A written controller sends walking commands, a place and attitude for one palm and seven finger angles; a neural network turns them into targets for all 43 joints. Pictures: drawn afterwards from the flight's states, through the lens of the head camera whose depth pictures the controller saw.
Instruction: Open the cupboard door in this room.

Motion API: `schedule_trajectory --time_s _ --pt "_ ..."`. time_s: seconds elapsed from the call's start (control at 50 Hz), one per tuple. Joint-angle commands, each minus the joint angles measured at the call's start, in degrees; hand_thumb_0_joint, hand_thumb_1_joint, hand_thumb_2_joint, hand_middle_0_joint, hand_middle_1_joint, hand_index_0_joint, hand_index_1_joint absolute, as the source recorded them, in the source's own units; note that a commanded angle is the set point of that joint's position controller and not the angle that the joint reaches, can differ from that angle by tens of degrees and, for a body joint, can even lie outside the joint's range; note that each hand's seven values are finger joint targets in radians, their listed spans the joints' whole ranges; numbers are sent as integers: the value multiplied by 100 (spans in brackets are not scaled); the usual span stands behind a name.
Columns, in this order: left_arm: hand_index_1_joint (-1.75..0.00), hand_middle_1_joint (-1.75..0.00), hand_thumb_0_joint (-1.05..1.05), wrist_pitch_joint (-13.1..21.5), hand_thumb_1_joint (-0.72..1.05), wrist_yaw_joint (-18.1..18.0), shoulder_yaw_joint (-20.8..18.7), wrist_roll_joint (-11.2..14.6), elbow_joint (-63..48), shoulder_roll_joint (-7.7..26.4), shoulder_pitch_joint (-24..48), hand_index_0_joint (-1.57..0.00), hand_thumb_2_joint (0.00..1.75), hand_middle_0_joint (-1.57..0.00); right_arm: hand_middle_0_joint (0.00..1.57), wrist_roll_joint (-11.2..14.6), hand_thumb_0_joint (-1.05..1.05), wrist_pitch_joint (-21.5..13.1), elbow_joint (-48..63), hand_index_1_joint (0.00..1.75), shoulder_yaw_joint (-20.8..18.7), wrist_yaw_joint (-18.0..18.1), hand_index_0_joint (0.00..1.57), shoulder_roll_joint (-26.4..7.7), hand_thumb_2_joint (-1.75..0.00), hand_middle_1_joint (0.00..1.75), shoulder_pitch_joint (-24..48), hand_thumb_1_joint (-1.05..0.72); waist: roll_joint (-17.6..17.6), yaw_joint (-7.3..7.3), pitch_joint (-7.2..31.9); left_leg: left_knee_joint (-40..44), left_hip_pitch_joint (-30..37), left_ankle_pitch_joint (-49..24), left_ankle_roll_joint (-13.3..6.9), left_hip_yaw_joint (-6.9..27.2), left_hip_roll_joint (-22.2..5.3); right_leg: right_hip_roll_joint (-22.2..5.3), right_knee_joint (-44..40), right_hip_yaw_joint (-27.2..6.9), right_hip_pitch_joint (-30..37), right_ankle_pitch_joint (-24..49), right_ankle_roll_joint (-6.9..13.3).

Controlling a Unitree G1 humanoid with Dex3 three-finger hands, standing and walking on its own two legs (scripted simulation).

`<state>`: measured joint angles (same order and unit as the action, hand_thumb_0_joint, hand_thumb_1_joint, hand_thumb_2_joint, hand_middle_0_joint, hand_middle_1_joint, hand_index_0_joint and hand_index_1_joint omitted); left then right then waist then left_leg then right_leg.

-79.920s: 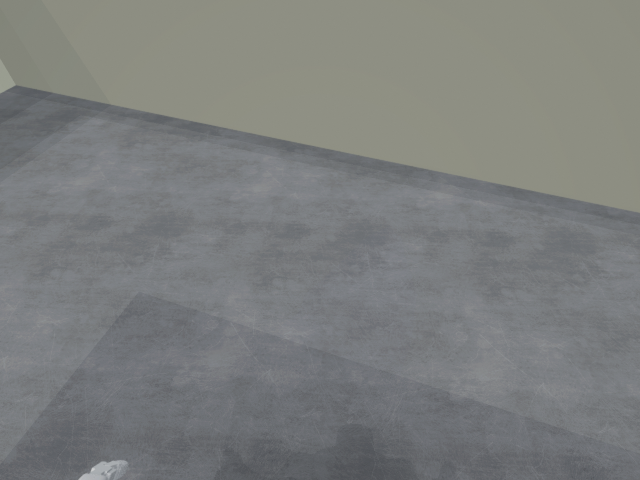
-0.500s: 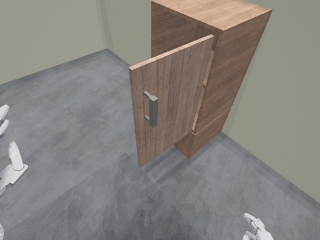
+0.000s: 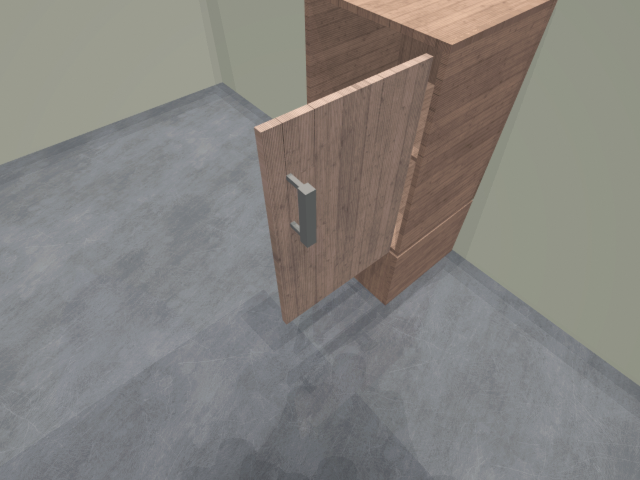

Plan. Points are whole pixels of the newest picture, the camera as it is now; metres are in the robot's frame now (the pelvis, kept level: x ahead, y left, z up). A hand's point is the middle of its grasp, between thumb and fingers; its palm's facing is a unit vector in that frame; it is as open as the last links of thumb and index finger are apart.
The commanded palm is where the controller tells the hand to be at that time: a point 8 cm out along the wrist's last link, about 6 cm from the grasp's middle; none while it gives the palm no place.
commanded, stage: let the arm hang, fingers relaxed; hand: left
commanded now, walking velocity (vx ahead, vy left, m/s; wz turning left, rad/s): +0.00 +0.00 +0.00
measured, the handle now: (300, 210) +0.55 +0.07 -0.03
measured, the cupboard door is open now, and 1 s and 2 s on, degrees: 89 89 89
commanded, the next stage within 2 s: look to check the result in 0.58 s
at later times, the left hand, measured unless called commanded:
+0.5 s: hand out of the picture -0.01 +0.15 -0.18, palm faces +0.04 -0.99 -0.16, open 7.3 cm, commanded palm none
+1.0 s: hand out of the picture -0.01 +0.16 -0.17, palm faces +0.05 -0.98 -0.19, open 7.4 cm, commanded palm none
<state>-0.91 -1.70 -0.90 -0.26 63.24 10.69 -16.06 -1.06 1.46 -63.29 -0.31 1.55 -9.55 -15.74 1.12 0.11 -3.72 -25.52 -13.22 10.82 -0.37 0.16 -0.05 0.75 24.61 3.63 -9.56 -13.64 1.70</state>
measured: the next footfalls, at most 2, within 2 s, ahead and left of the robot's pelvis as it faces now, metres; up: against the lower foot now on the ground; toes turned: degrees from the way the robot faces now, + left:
none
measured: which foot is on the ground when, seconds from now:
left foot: down 0.00-1.00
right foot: down 0.00-1.00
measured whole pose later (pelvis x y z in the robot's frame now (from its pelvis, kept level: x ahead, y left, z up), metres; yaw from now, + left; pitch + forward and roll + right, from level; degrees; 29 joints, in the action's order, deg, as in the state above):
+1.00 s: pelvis +0.00 -0.01 +0.00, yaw -1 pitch -2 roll +0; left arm 0.4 -2.2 -0.7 -0.1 66.0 6.7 -16.5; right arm -1.0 0.5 -65.5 -0.2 2.0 -7.0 -16.4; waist 1.1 0.1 -2.8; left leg -24.2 -11.9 10.5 0.1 -0.4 -0.2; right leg 0.9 24.8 3.1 -9.2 -13.9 2.1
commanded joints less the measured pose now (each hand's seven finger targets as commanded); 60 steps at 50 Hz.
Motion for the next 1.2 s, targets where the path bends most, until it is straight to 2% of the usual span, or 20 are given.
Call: schedule_trajectory --time_s 0.0,0.08,0.2,0.32,0.46,0.68,0.8,1.1,1.18 --pt "-30 -30 0 131 90 -8 -43 2 -38 430 -206 -20 90 -20 20 -10 0 -100 75 30 -28 66 20 -435 -90 30 -289 -90 -178 21 119 487 212 -301 -162 368 -471 -651 -706 -599 -176 31 145" --pt "-30 -30 0 117 90 -27 -23 2 121 395 -309 -20 90 -20 20 -8 0 -71 -49 30 -14 65 20 -345 -90 30 -392 -90 -167 41 -122 526 160 -44 -153 312 -452 -648 -771 -624 -377 -287 146" --pt "-30 -30 0 115 90 -49 -36 -2 194 280 -452 -20 90 -20 20 -23 0 -70 -130 30 -14 68 20 -224 -90 30 -517 -90 -250 23 -238 509 100 90 -161 292 -407 -642 -778 -662 -514 -516 149" --pt "-30 -30 0 116 90 -59 -68 -13 170 179 -480 -20 90 -20 20 -37 0 -82 -146 30 -28 77 20 -112 -90 30 -603 -90 -50 33 -369 566 -58 264 -152 322 -409 -607 -702 -633 -608 -574 153" --pt "-30 -30 0 142 90 -65 -85 -18 158 87 -531 -20 90 -20 20 -32 0 -109 -85 30 -52 92 20 -89 -90 30 -625 -90 -37 11 -259 549 -60 175 -158 325 -425 -590 -641 -649 -538 -392 152" --pt "-30 -30 0 157 90 -61 -91 -13 141 106 -494 -20 90 -20 20 -28 0 -115 -91 30 -53 90 20 -96 -90 30 -603 -90 -114 30 -249 523 12 -23 -141 322 -432 -616 -674 -628 -472 -255 140" --pt "-30 -30 0 167 90 -61 -90 -5 144 129 -470 -20 90 -20 20 -23 0 -133 -110 30 -39 94 20 -130 -90 30 -578 -90 -85 30 -120 549 91 -211 -145 337 -460 -618 -647 -621 -323 -47 136" --pt "-30 -30 0 180 90 -59 -74 -5 155 172 -428 -20 90 -20 20 -25 0 -133 -129 30 -28 92 20 -181 -90 30 -465 -90 -129 32 -169 567 179 -297 -114 317 -463 -620 -705 -628 -302 33 115" --pt "-30 -30 0 181 90 -58 -73 -3 175 161 -420 -20 90 -20 20 -20 0 -140 -144 30 -27 98 20 -188 -90 30 -420 -90 -21 21 -188 576 196 -341 -114 317 -474 -626 -707 -617 -290 93 120"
